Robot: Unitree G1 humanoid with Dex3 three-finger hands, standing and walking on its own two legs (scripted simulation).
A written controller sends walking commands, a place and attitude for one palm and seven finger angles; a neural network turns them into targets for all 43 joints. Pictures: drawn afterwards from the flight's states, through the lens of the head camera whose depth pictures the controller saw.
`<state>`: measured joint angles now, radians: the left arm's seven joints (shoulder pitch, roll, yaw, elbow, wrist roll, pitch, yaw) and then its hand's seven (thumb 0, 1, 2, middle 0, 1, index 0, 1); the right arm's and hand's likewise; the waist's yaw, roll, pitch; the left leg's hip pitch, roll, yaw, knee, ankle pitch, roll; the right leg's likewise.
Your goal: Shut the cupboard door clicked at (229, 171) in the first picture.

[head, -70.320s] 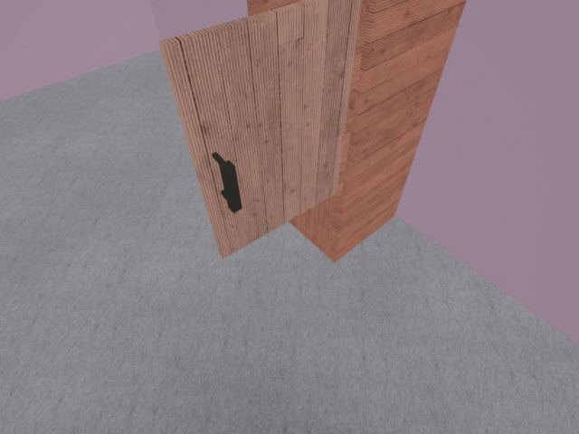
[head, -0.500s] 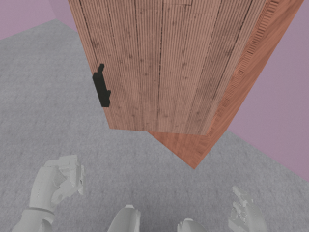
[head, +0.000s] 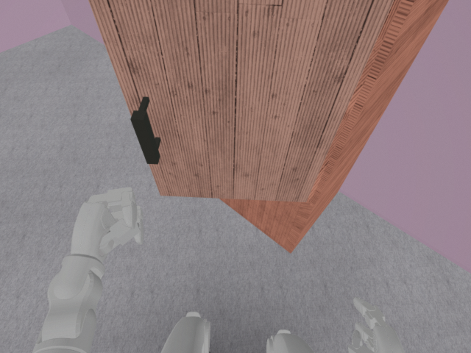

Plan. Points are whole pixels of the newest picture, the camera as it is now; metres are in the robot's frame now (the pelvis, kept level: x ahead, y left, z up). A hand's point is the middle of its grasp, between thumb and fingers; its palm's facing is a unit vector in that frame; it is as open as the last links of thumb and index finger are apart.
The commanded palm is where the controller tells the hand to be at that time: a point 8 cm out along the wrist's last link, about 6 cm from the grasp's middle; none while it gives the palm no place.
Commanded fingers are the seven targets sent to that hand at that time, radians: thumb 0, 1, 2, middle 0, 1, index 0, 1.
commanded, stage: bring the fist close to the handle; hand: left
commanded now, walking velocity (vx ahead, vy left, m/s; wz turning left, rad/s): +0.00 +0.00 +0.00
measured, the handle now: (149, 131) +0.52 +0.20 +0.05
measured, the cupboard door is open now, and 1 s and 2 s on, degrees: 38 38 25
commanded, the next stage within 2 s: push the door shut along its arc in 0.94 s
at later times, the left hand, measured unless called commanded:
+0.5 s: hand (163, 173) +0.40 +0.15 +0.06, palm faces -0.02 -1.00 -0.03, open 3.1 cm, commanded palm +0.39 +0.20 +0.05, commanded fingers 0.00 0.90 0.90 -1.30 -1.50 -1.30 -1.50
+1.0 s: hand (164, 168) +0.42 +0.15 +0.05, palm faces -0.01 -1.00 -0.03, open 3.1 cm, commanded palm +0.40 +0.21 +0.05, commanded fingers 0.00 0.90 0.90 -1.30 -1.50 -1.30 -1.50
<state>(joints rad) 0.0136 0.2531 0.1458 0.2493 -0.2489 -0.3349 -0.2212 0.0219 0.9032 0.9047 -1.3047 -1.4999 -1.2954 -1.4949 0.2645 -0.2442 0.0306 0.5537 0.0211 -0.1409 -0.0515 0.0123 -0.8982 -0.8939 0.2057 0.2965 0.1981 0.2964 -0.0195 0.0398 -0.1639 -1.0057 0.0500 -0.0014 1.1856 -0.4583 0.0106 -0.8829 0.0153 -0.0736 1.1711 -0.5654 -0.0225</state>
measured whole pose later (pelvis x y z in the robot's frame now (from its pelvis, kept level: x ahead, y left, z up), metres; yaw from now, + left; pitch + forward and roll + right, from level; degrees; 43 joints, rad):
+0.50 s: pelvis +0.00 +0.00 +0.00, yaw -1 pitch +18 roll -2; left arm -0.43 0.25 0.18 0.71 -0.17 -0.42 -0.15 0.02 0.90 0.90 -1.30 -1.50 -1.30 -1.50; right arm 0.28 -0.25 0.01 0.63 0.01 -0.08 -0.03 0.01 -0.90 -0.89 0.20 0.30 0.20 0.30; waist -0.06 0.03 -0.16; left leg -1.03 0.05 0.02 1.16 -0.44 0.01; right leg -0.92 0.01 -0.06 1.16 -0.55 -0.02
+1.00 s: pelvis +0.00 -0.01 +0.00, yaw -1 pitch +19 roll -1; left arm -0.51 0.28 0.24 0.86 -0.16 -0.48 -0.18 0.02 0.90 0.90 -1.31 -1.50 -1.30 -1.50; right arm 0.31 -0.26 0.00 0.65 0.01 -0.02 -0.02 0.01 -0.90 -0.89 0.20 0.30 0.20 0.30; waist -0.07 0.03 -0.15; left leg -1.05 0.06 0.02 1.16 -0.44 0.00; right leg -0.95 0.02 -0.05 1.17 -0.55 -0.03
